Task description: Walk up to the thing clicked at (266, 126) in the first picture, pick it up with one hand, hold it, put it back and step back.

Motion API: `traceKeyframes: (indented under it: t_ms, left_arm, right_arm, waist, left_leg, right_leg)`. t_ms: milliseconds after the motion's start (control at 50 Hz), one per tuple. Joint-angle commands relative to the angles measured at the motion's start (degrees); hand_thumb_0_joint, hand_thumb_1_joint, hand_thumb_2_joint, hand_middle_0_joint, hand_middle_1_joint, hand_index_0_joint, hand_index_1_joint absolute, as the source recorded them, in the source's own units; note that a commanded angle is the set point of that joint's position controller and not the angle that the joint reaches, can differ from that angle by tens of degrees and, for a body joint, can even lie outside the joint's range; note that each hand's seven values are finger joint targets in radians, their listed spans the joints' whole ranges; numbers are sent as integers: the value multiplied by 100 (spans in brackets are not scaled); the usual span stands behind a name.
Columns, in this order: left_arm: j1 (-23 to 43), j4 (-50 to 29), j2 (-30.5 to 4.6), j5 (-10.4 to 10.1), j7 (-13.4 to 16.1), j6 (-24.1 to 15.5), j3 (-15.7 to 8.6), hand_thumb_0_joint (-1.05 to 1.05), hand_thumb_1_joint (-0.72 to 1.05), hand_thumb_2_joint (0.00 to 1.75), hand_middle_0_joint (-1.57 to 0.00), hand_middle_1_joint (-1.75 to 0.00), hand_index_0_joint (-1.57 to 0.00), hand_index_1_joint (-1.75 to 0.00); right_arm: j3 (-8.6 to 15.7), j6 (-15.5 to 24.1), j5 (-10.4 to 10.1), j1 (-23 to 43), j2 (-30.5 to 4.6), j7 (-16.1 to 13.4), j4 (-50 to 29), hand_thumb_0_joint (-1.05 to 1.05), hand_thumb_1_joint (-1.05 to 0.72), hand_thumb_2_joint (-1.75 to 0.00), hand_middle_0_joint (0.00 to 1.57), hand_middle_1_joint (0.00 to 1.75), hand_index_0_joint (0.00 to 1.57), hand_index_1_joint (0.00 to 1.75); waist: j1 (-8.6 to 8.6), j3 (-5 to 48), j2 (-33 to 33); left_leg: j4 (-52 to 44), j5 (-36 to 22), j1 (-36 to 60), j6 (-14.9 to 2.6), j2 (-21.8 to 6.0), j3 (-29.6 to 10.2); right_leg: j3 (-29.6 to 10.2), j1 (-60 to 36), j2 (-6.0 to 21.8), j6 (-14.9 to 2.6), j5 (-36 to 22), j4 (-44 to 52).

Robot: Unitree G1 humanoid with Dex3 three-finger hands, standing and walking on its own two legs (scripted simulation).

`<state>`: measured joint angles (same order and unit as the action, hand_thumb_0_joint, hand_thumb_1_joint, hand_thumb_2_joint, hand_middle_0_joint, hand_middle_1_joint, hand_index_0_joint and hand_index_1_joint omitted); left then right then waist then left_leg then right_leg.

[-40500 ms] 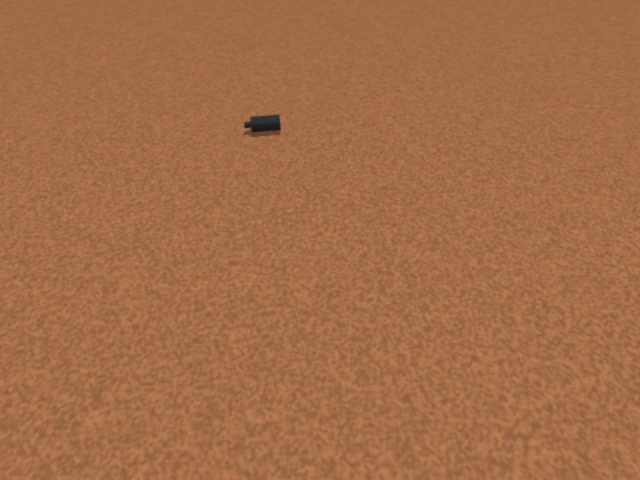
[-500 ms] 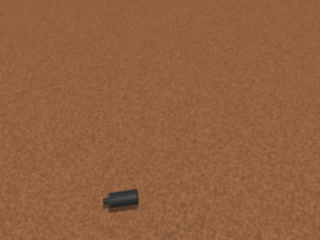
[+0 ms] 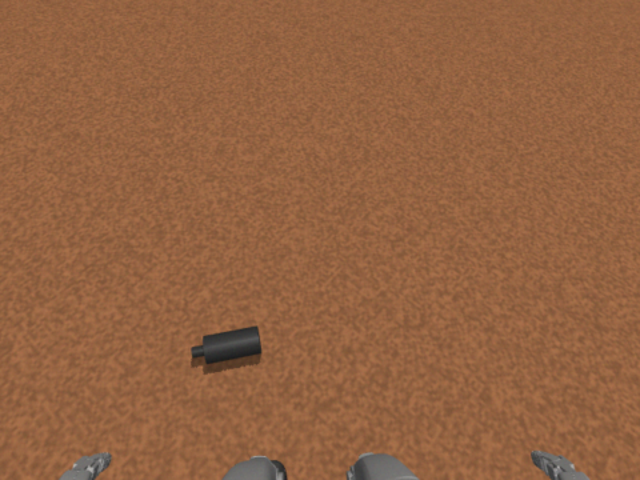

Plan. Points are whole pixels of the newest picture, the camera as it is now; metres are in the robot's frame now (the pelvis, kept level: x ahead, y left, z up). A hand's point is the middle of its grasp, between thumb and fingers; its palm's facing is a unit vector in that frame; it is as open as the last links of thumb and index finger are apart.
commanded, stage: step back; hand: left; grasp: from above
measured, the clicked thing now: (226, 345) +0.51 +0.25 -0.72
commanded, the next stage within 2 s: none
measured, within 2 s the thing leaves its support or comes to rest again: neither
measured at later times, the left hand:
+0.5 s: hand out of the picture -0.01 +0.26 -0.15, palm faces +0.05 -0.92 -0.39, open 7.4 cm
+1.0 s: hand out of the picture -0.25 +0.22 -0.15, palm faces -0.01 -0.91 -0.41, open 7.4 cm
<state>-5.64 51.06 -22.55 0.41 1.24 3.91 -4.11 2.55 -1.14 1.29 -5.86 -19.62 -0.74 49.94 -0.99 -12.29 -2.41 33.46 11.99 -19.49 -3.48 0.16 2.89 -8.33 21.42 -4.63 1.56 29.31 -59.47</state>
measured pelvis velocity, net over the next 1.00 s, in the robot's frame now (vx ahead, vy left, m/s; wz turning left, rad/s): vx -0.32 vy -0.05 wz -0.02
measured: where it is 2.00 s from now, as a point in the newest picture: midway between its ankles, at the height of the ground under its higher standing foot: outside the picture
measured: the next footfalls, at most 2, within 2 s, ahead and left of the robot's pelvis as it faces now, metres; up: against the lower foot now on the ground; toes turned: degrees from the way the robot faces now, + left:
right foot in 0.12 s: -0.02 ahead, -0.14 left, +0.00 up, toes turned +2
left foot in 0.48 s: -0.14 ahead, +0.09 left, +0.00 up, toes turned +1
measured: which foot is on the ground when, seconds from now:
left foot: down 0.00-0.16, up 0.18-0.46, down 0.48-0.94, up 0.96-1.00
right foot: up 0.00-0.10, down 0.12-0.50, up 0.52-0.88, down 0.90-1.00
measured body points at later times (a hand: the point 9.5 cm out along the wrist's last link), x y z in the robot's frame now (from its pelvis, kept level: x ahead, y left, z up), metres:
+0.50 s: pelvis -0.15 -0.01 -0.01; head -0.08 +0.00 +0.43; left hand -0.02 +0.30 -0.12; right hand -0.07 -0.33 -0.13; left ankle -0.18 +0.09 -0.73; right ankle -0.06 -0.14 -0.73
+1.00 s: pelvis -0.32 -0.05 -0.01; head -0.27 -0.07 +0.44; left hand -0.25 +0.26 -0.12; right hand -0.18 -0.36 -0.13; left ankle -0.22 +0.08 -0.69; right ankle -0.31 -0.16 -0.73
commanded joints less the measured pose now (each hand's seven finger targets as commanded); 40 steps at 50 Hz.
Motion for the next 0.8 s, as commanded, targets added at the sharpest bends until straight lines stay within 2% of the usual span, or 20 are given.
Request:
traceKeyframes:
  t_ms: [0, 80, 100, 120, 140, 160, 220, 240, 340, 380, 420, 440, 460, 480, 500, 520, 580, 600, 700, 780]
  left_arm:
    - [-388, -445, -968, 57, -7, -199, -324, 0, 90, 90, -20, -30, -20, -30]
    - [-1286, -123, -874, 98, -84, -239, -381, 0, 90, 90, -20, -30, -20, -30]
    - [-1275, -142, -1044, 173, -78, -264, -442, 0, 90, 90, -20, -30, -20, -30]
    - [-1097, -291, -1419, 230, -82, -287, -539, 0, 90, 90, -20, -30, -20, -30]
    - [-530, -548, -1888, 190, -87, -263, -620, 0, 90, 90, -20, -30, -20, -30]
    - [-68, -815, -2009, 240, -41, -299, -626, 0, 90, 90, -20, -30, -20, -30]
    - [533, -953, -1197, 180, 10, -349, -452, 0, 90, 90, -20, -30, -20, -30]
    - [501, -975, -1171, 176, 7, -335, -472, 0, 90, 90, -20, -30, -20, -30]
    - [-310, -970, -1037, 189, 60, -272, -435, 0, 90, 90, -20, -30, -20, -30]
    - [-457, -987, -1079, 178, 59, -230, -415, 0, 90, 90, -20, -30, -20, -30]
    - [-246, -1051, -1204, 107, 32, -180, -392, 0, 90, 90, -20, -30, -20, -30]
    - [-166, -1081, -1235, 55, 14, -139, -368, 0, 90, 90, -20, -30, -20, -30]
    - [-167, -1135, -1128, 39, 3, -102, -322, 0, 90, 90, -20, -30, -20, -30]
    - [-199, -1200, -917, 7, -10, -86, -266, 0, 90, 90, -20, -30, -20, -30]
    - [-61, -1216, -877, -5, 22, -91, -291, 0, 90, 90, -20, -30, -20, -30]
    - [232, -1223, -1036, 76, 101, -92, -388, 0, 90, 90, -20, -30, -20, -30]
    - [-174, -921, -1000, -23, 56, -88, -379, 0, 90, 90, -20, -30, -20, -30]
    - [-388, -851, -1034, -32, 41, -91, -387, 0, 90, 90, -20, -30, -20, -30]
    - [-315, -885, -945, 69, 20, -166, -370, 0, 90, 90, -20, -30, -20, -30]
    - [-428, -823, -909, 73, -4, -226, -339, 0, 90, 90, -20, -30, -20, -30]
  right_arm:
    - [428, 70, 49, -208, -1660, -89, -413, 0, -90, -90, 20, 30, 20, 30]
    - [430, -33, -13, 192, -1750, -33, -519, 0, -90, -90, 20, 30, 20, 30]
    - [396, -58, -56, 119, -1598, -24, -485, 0, -90, -90, 20, 30, 20, 30]
    - [340, -66, -82, 65, -1376, -12, -533, 0, -90, -90, 20, 30, 20, 30]
    - [344, -95, -81, 185, -1292, -65, -537, 0, -90, -90, 20, 30, 20, 30]
    - [450, -114, -39, 92, -1530, -91, -460, 0, -90, -90, 20, 30, 20, 30]
    - [363, -73, -163, -517, -1393, -32, -96, 0, -90, -90, 20, 30, 20, 30]
    - [317, -53, -160, -588, -1333, -56, -115, 0, -90, -90, 20, 30, 20, 30]
    - [223, 37, -124, -474, -1282, -119, -317, 0, -90, -90, 20, 30, 20, 30]
    - [223, 76, -83, -511, -1229, -115, -368, 0, -90, -90, 20, 30, 20, 30]
    - [257, 95, -58, -933, -1233, -95, -203, 0, -90, -90, 20, 30, 20, 30]
    - [290, 111, -30, -1122, -1244, -82, -92, 0, -90, -90, 20, 30, 20, 30]
    - [354, 131, 7, -1129, -1371, -79, -103, 0, -90, -90, 20, 30, 20, 30]
    - [468, 134, 118, -1049, -1822, -78, -174, 0, -90, -90, 20, 30, 20, 30]
    - [516, 118, 158, -680, -2214, -33, -312, 0, -90, -90, 20, 30, 20, 30]
    - [567, 118, 121, -638, -2443, -28, -402, 0, -90, -90, 20, 30, 20, 30]
    - [363, 148, 144, 54, -1659, -98, -513, 0, -90, -90, 20, 30, 20, 30]
    - [355, 151, 95, 104, -1591, -116, -549, 0, -90, -90, 20, 30, 20, 30]
    - [400, 122, 31, -468, -1509, -129, -514, 0, -90, -90, 20, 30, 20, 30]
    - [464, 68, 59, -457, -1661, -105, -621, 0, -90, -90, 20, 30, 20, 30]
  waist:
    - [-93, 1676, 1126]
    - [328, 1906, 1143]
    - [293, 1825, 715]
    - [248, 1466, -551]
    - [343, 1058, -1256]
    - [266, 722, -1255]
    - [-183, 733, -534]
    - [-150, 869, -590]
    - [348, 1361, -740]
    - [395, 1576, -890]
    - [196, 1733, -981]
    - [48, 1787, -752]
    - [55, 1767, -408]
    - [100, 1727, 675]
    - [101, 1450, 1485]
    - [-259, 1370, 1685]
    - [233, 1151, 921]
    - [326, 1161, 960]
    - [-64, 1317, 1027]
    - [-118, 1673, 1282]
  left_leg:
    - [-685, -1919, 1482, -1084, -1567, -1651]
    - [-385, -750, 441, -536, -1275, -1314]
    - [-132, -12, -202, -218, -963, -1183]
    - [888, 1382, -1195, 183, -147, -785]
    - [2330, 2182, -984, 403, 625, -651]
    - [3312, 2214, -533, 453, 421, -1146]
    - [3592, 1318, -650, 399, 822, -1318]
    - [3665, 1250, -683, 420, 865, -1230]
    - [1927, 1793, -1092, 528, 417, -905]
    - [906, 1822, -737, 438, 185, -684]
    - [-167, 1139, 30, 337, 119, -450]
    - [-1030, 178, 462, 297, 179, -306]
    - [-1172, -522, 828, 207, -51, -747]
    - [-1215, -1224, 1235, -145, -1092, -2181]
    - [-1367, -1860, 1182, -740, -1907, -3091]
    - [-1481, -1908, 310, -1429, -2405, -3590]
    - [-1079, -2481, 542, -884, -1408, -1828]
    - [-985, -2422, 698, -792, -1299, -1609]
    - [-709, -2343, 1732, -1066, -1346, -1631]
    - [-509, -2266, 1842, -1116, -1499, -1612]
  right_leg:
    - [379, 36, 311, -26, -71, 1131]
    - [706, -1402, 373, -373, -1354, 3148]
    - [234, -1679, 611, -527, -1356, 3413]
    - [-1482, -1555, 1605, -977, -1006, 3882]
    - [-2330, -193, 2612, -1819, -591, 4507]
    - [-2766, 759, 2965, -2094, -783, 4643]
    - [-583, 133, 1652, -1278, -2566, 3963]
    - [-330, -53, 1511, -1148, -2653, 3849]
    - [-457, -2078, 1795, -1402, -3522, 3328]
    - [-457, -2313, 1870, -1376, -3972, 3070]
    - [-346, -1970, 1800, -1226, -3933, 2695]
    - [-137, -1722, 1628, -1037, -3803, 2392]
    - [-45, -1185, 1407, -760, -3187, 2229]
    - [340, -109, 804, -424, -1851, 1472]
    - [643, 759, -31, -257, 409, 651]
    - [-41, 420, -10, -198, 963, -395]
    - [-443, 683, -176, -302, 72, -1354]
    - [-348, 778, -218, -291, -113, -1452]
    - [-85, 930, -75, 60, -34, -457]
    - [350, 319, 317, 46, 45, 1165]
